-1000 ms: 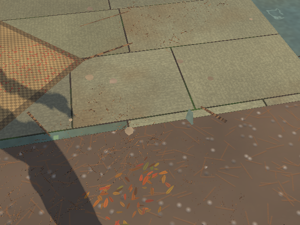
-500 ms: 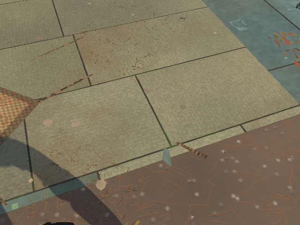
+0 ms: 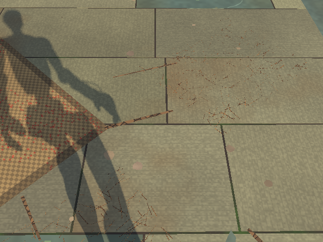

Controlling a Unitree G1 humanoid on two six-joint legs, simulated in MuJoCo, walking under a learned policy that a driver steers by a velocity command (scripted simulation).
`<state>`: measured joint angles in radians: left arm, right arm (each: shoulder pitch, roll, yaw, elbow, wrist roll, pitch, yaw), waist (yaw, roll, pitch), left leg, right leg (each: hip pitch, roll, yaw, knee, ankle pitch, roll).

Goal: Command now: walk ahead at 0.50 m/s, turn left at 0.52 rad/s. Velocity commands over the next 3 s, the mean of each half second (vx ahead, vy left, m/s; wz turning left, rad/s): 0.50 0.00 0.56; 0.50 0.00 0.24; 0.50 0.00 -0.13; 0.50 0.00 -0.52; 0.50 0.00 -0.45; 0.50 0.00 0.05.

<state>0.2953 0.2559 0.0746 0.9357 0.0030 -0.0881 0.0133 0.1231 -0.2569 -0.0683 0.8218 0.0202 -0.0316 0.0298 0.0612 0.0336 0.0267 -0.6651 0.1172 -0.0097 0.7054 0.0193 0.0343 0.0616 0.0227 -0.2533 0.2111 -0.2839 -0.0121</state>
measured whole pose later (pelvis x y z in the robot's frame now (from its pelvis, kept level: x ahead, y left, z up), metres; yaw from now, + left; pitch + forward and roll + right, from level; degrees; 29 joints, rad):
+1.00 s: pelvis +0.55 +0.11 +0.01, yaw +24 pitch +2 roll -1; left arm 0.37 0.27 0.05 0.90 -0.02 -0.08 -0.01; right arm 0.09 -0.26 -0.05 0.69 0.01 -0.07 0.01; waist 0.10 0.04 0.02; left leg -0.63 0.09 -0.04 0.63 -0.01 0.00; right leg -0.03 0.04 -0.03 0.23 -0.24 -0.03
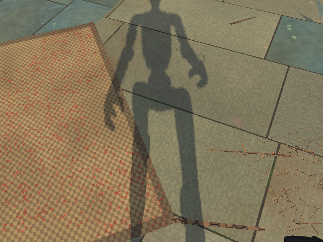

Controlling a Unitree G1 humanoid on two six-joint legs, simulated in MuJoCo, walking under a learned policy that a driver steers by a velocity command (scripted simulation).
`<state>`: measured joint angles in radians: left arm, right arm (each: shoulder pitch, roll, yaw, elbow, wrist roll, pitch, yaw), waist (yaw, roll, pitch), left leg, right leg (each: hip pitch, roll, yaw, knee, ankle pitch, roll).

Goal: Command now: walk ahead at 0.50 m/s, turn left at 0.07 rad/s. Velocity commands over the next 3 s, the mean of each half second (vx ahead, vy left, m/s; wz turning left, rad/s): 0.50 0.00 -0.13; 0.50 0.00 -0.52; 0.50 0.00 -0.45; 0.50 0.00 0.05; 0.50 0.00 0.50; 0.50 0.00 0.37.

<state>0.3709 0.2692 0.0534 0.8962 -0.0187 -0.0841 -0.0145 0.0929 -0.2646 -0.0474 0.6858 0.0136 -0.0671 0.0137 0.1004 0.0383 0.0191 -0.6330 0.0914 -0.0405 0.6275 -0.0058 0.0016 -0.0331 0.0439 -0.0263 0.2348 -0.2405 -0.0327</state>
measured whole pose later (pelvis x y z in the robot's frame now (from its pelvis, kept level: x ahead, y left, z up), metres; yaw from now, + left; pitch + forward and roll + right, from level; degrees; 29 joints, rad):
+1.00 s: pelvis +0.55 -0.05 +0.00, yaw -24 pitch +3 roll +0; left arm 0.32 0.28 0.07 0.73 -0.02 -0.04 0.00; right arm 0.07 -0.29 -0.05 0.70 -0.01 -0.10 0.00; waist 0.06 0.03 0.03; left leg -0.66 0.08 -0.10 0.68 -0.01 -0.07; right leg -0.16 0.11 0.13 0.35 -0.23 -0.09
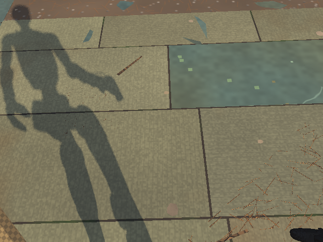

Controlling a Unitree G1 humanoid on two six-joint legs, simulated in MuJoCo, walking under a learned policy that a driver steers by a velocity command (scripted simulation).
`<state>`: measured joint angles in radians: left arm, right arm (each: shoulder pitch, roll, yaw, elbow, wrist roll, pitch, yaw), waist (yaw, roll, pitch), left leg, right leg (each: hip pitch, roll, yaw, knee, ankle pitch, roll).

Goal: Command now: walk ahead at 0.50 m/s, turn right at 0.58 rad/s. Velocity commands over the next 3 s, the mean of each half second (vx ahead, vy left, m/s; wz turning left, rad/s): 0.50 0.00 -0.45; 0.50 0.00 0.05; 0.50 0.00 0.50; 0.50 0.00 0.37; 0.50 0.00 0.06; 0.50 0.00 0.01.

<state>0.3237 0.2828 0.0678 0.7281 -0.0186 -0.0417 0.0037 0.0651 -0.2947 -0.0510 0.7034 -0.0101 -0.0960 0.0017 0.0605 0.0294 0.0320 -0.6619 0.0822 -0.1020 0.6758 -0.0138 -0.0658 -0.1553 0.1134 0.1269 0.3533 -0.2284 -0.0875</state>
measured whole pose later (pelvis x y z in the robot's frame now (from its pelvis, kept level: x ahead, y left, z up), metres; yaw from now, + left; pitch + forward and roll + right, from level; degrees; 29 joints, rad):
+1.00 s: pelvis +0.52 -0.09 +0.00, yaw -9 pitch +1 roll -2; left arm 0.34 0.27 0.06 0.81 0.01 -0.09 -0.01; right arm 0.15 -0.29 -0.05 0.80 0.02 -0.05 0.02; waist 0.05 0.05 0.01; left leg -0.71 0.10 -0.07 0.78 0.06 -0.01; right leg 0.00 0.05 -0.13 0.21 -0.23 -0.05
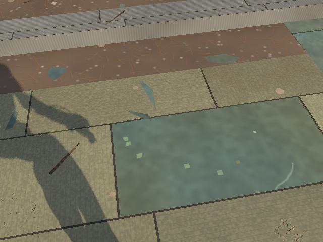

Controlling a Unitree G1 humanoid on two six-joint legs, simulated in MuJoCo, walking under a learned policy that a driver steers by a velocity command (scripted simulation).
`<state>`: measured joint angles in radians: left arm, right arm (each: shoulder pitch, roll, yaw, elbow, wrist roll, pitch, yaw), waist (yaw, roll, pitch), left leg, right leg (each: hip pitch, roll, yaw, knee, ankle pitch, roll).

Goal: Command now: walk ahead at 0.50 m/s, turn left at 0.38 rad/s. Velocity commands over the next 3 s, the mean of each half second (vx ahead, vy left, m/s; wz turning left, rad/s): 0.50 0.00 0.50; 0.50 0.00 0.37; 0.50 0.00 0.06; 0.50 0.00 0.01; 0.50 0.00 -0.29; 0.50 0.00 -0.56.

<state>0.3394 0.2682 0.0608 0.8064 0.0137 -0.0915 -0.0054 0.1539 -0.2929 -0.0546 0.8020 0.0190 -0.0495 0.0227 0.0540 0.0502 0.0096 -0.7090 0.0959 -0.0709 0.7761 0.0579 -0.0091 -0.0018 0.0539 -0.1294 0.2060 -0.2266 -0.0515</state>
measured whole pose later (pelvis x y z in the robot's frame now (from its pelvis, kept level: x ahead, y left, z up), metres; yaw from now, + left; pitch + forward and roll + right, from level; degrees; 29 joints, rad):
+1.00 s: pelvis +0.56 +0.11 +0.00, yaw +28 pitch +2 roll -1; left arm 0.38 0.27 0.05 0.85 -0.01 -0.08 -0.01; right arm 0.12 -0.28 -0.04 0.65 0.01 -0.05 0.02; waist 0.10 0.04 0.02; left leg -0.62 0.08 -0.05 0.70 -0.09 0.00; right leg -0.07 0.03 -0.03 0.27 -0.22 -0.03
